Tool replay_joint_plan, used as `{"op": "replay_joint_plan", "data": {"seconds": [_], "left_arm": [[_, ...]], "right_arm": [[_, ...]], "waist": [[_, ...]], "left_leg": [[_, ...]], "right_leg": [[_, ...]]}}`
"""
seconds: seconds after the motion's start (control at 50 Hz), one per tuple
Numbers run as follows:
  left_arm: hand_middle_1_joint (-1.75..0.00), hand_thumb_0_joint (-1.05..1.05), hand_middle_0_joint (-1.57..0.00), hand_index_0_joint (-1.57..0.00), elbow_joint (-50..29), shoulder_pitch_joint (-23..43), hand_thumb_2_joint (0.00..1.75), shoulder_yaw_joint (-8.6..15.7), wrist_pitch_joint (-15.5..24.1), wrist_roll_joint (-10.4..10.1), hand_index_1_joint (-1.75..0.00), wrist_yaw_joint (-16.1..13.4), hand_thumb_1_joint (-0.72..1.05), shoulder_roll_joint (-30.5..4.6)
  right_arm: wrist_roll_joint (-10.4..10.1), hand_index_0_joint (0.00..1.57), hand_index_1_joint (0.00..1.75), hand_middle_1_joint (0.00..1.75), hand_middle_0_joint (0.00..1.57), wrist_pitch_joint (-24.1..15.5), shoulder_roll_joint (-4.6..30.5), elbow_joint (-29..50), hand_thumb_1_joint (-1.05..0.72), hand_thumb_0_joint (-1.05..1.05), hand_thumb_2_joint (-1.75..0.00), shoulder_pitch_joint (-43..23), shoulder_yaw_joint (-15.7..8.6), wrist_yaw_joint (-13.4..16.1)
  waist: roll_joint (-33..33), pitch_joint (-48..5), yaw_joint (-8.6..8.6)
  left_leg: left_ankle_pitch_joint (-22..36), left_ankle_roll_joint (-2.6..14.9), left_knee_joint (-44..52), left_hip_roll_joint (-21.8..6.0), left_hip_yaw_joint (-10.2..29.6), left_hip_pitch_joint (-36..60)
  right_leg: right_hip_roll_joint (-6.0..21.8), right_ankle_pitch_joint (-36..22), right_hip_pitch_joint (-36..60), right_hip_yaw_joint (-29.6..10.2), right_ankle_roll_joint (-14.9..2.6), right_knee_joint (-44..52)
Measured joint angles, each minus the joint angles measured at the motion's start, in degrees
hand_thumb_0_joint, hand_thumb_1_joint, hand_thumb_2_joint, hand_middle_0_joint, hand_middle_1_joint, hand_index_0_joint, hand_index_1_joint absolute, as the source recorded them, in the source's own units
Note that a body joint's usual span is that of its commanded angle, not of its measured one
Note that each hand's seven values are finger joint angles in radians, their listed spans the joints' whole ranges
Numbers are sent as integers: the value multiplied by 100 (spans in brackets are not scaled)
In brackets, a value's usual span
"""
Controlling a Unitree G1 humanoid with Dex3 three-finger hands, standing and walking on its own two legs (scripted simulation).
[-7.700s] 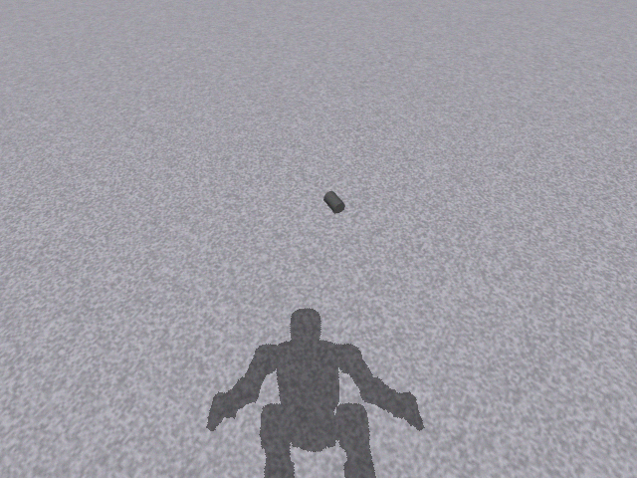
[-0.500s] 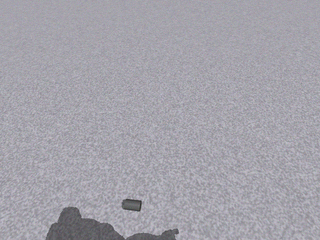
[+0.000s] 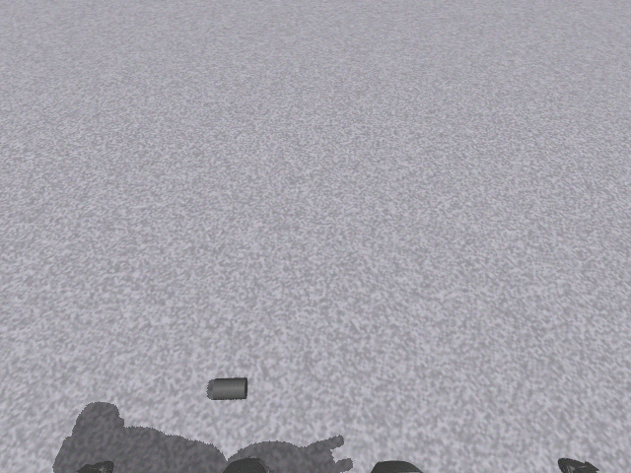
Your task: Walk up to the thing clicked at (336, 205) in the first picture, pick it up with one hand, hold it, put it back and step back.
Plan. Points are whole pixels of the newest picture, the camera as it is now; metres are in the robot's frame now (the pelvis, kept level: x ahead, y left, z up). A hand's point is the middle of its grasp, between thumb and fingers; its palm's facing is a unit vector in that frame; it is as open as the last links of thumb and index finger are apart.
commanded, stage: walk up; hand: left
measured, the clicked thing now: (230, 388) +0.42 +0.26 -0.72
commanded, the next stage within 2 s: stand in 0.18 s
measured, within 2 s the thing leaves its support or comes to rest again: neither
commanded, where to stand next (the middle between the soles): +0.05 -0.02 m, yaw +2 degrees
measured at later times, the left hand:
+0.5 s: hand out of the picture +0.11 +0.24 -0.12, palm faces -0.02 -0.94 -0.34, open 7.4 cm
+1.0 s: hand out of the picture +0.07 +0.25 -0.12, palm faces -0.02 -0.94 -0.34, open 7.4 cm
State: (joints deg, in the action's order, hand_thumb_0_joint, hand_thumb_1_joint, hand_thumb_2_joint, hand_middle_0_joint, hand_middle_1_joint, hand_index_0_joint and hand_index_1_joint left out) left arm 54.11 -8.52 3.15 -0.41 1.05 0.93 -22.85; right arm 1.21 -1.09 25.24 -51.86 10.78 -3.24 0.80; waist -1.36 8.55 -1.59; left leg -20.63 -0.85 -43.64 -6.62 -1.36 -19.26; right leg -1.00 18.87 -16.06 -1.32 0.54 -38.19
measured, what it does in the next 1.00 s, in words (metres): stands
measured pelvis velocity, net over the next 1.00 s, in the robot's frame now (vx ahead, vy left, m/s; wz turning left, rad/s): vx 0.00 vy -0.01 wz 0.01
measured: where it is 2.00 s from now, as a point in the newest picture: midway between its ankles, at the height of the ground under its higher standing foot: outside the picture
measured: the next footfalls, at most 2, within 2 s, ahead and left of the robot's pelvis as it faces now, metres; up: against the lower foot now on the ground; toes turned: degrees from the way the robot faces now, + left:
none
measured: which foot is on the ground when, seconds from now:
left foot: down 0.00-1.00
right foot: down 0.00-1.00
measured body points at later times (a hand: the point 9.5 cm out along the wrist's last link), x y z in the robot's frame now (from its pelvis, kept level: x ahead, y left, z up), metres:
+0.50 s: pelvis +0.00 -0.01 +0.03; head +0.00 -0.01 +0.48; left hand +0.11 +0.29 -0.09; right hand +0.08 -0.31 -0.11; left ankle +0.02 +0.12 -0.72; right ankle +0.02 -0.14 -0.72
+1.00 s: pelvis +0.00 -0.01 +0.03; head +0.01 -0.01 +0.48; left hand +0.07 +0.29 -0.10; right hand +0.08 -0.31 -0.10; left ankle +0.02 +0.12 -0.72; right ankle +0.02 -0.14 -0.72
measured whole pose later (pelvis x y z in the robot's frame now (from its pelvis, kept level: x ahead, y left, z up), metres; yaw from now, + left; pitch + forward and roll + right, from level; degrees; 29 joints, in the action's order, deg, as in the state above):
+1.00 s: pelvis +0.00 -0.01 +0.03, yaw +1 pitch -3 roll +0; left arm 66.0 -5.9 -0.3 1.1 0.2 0.7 -20.3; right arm 0.8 -0.8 20.5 -65.9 5.4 -0.5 -1.2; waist -0.3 3.9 -0.1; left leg -9.0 -1.2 -19.1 -1.4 -0.5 -7.1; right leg 0.9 9.3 -7.4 -1.4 1.1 -19.7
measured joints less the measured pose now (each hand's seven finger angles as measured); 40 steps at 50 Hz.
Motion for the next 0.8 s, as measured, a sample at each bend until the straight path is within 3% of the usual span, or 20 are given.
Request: {"op": "replay_joint_plan", "data": {"seconds": [0.08, 0.16, 0.2, 0.26, 0.36, 0.8], "left_arm": [[-29, 1, -20, -20, -11, -16, 90, -122, 30, 40, -30, 20, 90, 186], [-30, 1, -20, -21, 10, 69, 90, -211, 11, 4, -30, 17, 90, 315], [-30, 1, -20, -21, 65, 175, 90, -218, 3, -57, -30, 6, 90, 284], [-30, 1, -20, -20, 183, 283, 90, -243, 1, -161, -30, -33, 90, 316], [-30, 1, -20, -20, 458, 389, 90, -299, 98, -120, -30, 9, 90, 295], [-29, 1, -20, -20, 1158, 288, 90, -331, 160, -80, -30, -25, 90, 195]], "right_arm": [[-84, 20, 30, 30, 20, 99, -70, -191, -90, 0, -90, 27, 57, 24], [-103, 20, 30, 30, 20, 13, -129, -349, -90, 0, -90, 145, 122, -40], [-43, 20, 30, 30, 20, -8, -278, -482, -90, 0, -90, 139, 144, -44], [21, 21, 30, 30, 20, -17, -424, -640, -90, 0, -90, 166, 232, -101], [-52, 21, 30, 30, 21, -13, -561, -856, -90, 1, -90, -26, 322, -147], [-37, 21, 30, 30, 20, 9, -455, -1268, -90, 0, -90, -579, 257, -216]], "waist": [[65, -96, 60], [18, -248, 8], [188, -220, 14], [187, -281, 31], [181, -354, 25], [72, -464, 160]], "left_leg": [[-927, 140, -362, 373, 150, -77], [-163, 181, 414, 489, 48, 255], [281, 90, 734, 606, -21, 437], [348, 35, 961, 557, 1, 582], [601, -6, 1470, 532, 38, 864], [1137, -49, 2380, 507, 98, 1186]], "right_leg": [[101, 34, -32, -128, -14, -59], [145, 20, -61, -87, 37, -15], [251, 61, -47, -153, 73, -89], [210, -124, 168, -124, 75, 292], [191, -412, 488, -75, 59, 859], [172, -934, 839, 0, 45, 1785]]}}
